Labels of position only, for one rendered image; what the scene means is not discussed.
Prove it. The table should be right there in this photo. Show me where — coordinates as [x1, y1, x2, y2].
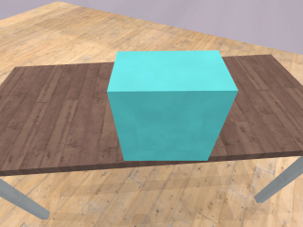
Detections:
[0, 54, 303, 219]

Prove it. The carton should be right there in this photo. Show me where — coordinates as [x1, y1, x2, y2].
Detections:
[107, 50, 238, 161]

